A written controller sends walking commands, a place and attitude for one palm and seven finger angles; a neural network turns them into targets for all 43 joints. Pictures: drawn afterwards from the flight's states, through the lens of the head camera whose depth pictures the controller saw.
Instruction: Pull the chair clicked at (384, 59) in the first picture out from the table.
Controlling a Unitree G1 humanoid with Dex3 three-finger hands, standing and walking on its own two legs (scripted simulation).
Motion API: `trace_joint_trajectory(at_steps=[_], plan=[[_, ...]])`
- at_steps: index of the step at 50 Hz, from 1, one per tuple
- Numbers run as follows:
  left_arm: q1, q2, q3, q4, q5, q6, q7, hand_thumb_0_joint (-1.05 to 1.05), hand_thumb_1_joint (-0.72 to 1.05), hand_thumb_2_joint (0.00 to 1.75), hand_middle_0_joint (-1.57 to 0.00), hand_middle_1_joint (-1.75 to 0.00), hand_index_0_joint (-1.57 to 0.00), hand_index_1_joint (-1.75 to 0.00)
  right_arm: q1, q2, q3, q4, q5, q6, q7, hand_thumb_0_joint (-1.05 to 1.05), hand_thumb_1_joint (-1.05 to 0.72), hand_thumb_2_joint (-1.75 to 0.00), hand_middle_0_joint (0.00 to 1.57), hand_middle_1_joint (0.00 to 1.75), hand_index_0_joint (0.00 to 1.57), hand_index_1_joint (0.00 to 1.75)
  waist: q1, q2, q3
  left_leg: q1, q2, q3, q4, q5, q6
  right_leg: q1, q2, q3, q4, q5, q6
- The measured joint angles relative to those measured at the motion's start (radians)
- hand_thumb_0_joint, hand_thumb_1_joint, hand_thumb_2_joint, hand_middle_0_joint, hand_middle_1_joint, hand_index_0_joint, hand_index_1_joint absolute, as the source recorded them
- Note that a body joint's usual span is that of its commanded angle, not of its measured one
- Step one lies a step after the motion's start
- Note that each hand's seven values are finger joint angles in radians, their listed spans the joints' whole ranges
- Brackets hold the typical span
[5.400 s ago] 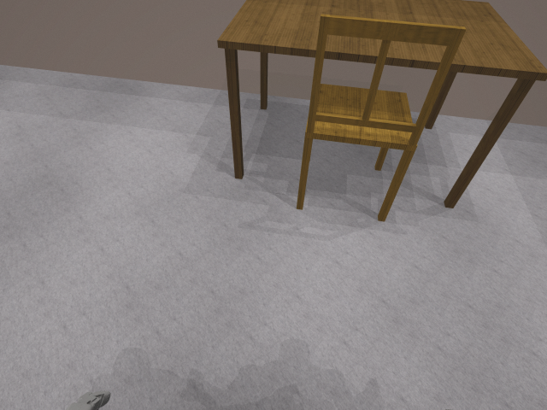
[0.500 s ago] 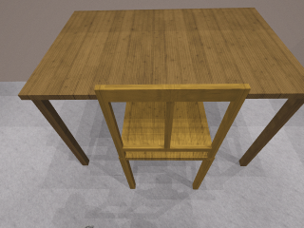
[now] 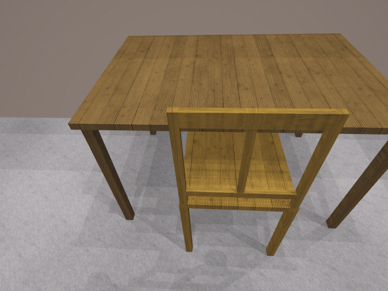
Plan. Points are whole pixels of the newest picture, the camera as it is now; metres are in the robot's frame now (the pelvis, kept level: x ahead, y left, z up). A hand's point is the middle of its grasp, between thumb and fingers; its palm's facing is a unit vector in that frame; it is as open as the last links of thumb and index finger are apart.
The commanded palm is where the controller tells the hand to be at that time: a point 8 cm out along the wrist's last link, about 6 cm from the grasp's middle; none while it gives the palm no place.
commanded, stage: come to a stop and stand still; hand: left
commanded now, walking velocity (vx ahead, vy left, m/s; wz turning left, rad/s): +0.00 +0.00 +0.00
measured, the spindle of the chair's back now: (245, 163) +0.50 -0.10 -0.07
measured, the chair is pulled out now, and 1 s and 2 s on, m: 0.00 0.00 0.00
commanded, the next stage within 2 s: look again from close up in 1.08 s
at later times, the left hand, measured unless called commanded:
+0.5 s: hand out of the picture +0.05 +0.14 -0.16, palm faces +0.04 -0.98 -0.22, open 7.3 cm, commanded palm none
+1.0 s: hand out of the picture +0.08 +0.13 -0.16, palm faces +0.05 -0.97 -0.22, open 7.3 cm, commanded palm none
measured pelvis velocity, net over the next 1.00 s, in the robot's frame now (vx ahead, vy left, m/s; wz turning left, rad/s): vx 0.06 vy -0.05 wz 0.04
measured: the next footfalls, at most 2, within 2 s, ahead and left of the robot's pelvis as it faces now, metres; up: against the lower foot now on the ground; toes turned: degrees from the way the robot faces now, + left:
none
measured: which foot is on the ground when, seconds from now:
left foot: down 0.00-1.00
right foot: down 0.00-1.00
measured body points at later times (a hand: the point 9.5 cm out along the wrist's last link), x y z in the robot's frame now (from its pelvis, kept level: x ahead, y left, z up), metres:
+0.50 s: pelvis +0.05 -0.03 +0.01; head +0.06 -0.05 +0.46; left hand +0.05 +0.19 -0.14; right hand +0.05 -0.25 -0.15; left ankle +0.01 +0.07 -0.73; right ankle +0.08 -0.15 -0.73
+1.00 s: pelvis +0.06 -0.05 +0.01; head +0.07 -0.06 +0.46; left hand +0.07 +0.18 -0.14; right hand +0.07 -0.27 -0.15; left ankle +0.01 +0.07 -0.73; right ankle +0.08 -0.15 -0.73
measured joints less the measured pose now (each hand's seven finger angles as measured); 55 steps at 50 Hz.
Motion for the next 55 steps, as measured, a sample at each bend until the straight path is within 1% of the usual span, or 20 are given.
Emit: trace_joint_trajectory(at_steps=[5, 8, 11, 15, 18, 23, 29, 35, 45, 55], plan=[[0.028, -0.018, -0.011, 0.014, -0.002, -0.013, -0.002, 0.01, 0.9, 0.9, -0.2, -0.3, -0.2, -0.3, 0.013, -0.004, 0.006, 0.023, 0.002, -0.006, 0.003, 0.01, -0.93, -0.89, 0.2, 0.3, 0.2, 0.3, -0.001, 0.003, -0.003, 0.003, -0.007, -0.02, -0.04, 0.022, -0.005, 0.011, 0.017, 0.025, -0.041, 0.018, 0.019], [0.032, -0.033, -0.018, 0.024, -0.004, -0.019, -0.004, 0.01, 0.9, 0.9, -0.2, -0.3, -0.2, -0.3, 0.025, -0.002, 0.008, 0.04, 0.003, -0.01, 0.002, 0.01, -0.92, -0.9, 0.2, 0.3, 0.2, 0.3, -0.004, -0.001, -0.005, 0.005, -0.008, -0.028, -0.063, 0.032, -0.008, 0.013, 0.027, 0.036, -0.058, 0.026, 0.02], [0.027, -0.049, -0.026, 0.036, -0.006, -0.027, -0.004, 0.01, 0.9, 0.9, -0.2, -0.3, -0.2, -0.3, 0.035, 0.0, 0.01, 0.062, 0.005, -0.017, 0.0, 0.01, -0.92, -0.9, 0.2, 0.3, 0.2, 0.3, -0.007, -0.004, -0.004, 0.013, -0.005, -0.03, -0.082, 0.035, -0.013, 0.018, 0.03, 0.037, -0.073, 0.032, 0.029], [0.004, -0.065, -0.033, 0.049, -0.009, -0.037, -0.003, 0.01, 0.9, 0.9, -0.2, -0.3, -0.2, -0.3, 0.046, 0.008, 0.016, 0.091, 0.008, -0.027, -0.005, 0.01, -0.91, -0.9, 0.19, 0.3, 0.2, 0.3, -0.016, -0.011, -0.001, 0.028, 0.002, -0.034, -0.107, 0.036, -0.022, 0.028, 0.037, 0.034, -0.088, 0.032, 0.036], [-0.021, -0.07, -0.037, 0.054, -0.011, -0.043, -0.001, 0.01, 0.9, 0.9, -0.2, -0.3, -0.2, -0.3, 0.052, 0.016, 0.021, 0.113, 0.011, -0.035, -0.008, 0.01, -0.91, -0.9, 0.19, 0.3, 0.2, 0.3, -0.023, -0.015, 0.002, 0.041, 0.009, -0.039, -0.122, 0.034, -0.031, 0.038, 0.043, 0.029, -0.096, 0.026, 0.033], [-0.057, -0.048, -0.033, 0.072, -0.015, -0.048, 0.008, 0.02, 0.93, 0.9, -0.2, -0.3, -0.2, -0.3, 0.056, 0.03, 0.028, 0.143, 0.012, -0.046, -0.015, 0.01, -0.91, -0.9, 0.19, 0.3, 0.2, 0.3, -0.033, -0.021, 0.007, 0.064, 0.025, -0.046, -0.134, 0.023, -0.046, 0.058, 0.059, 0.02, -0.1, 0.011, 0.018], [-0.097, -0.03, -0.03, 0.072, -0.021, -0.058, 0.012, 0.02, 0.93, 0.9, -0.2, -0.3, -0.2, -0.3, 0.049, 0.037, 0.032, 0.168, 0.012, -0.05, -0.021, 0.01, -0.91, -0.9, 0.19, 0.3, 0.2, 0.3, -0.036, -0.017, 0.011, 0.086, 0.039, -0.059, -0.14, 0.012, -0.06, 0.081, 0.071, 0.006, -0.104, -0.004, 0.004], [-0.123, -0.025, -0.029, 0.067, -0.023, -0.06, 0.014, 0.01, 0.92, 0.9, -0.2, -0.3, -0.2, -0.3, 0.034, 0.038, 0.031, 0.178, 0.01, -0.051, -0.022, 0.01, -0.91, -0.9, 0.19, 0.3, 0.2, 0.3, -0.037, -0.016, 0.013, 0.102, 0.049, -0.068, -0.15, 0.009, -0.071, 0.097, 0.079, -0.004, -0.11, -0.01, -0.006], [-0.123, -0.022, -0.029, 0.069, -0.023, -0.058, 0.013, 0.01, 0.93, 0.9, -0.2, -0.3, -0.2, -0.3, 0.021, 0.035, 0.028, 0.182, 0.009, -0.049, -0.022, 0.01, -0.91, -0.9, 0.19, 0.3, 0.2, 0.3, -0.034, -0.022, 0.015, 0.119, 0.062, -0.076, -0.165, 0.013, -0.082, 0.117, 0.09, -0.013, -0.13, -0.006, -0.018], [-0.095, -0.024, -0.031, 0.082, -0.023, -0.055, 0.009, 0.01, 0.92, 0.9, -0.2, -0.3, -0.2, -0.3, 0.033, 0.035, 0.028, 0.192, 0.011, -0.047, -0.021, 0.01, -0.91, -0.9, 0.19, 0.3, 0.2, 0.3, -0.029, -0.029, 0.02, 0.122, 0.068, -0.08, -0.173, 0.02, -0.086, 0.128, 0.096, -0.018, -0.152, 0.009, -0.021]])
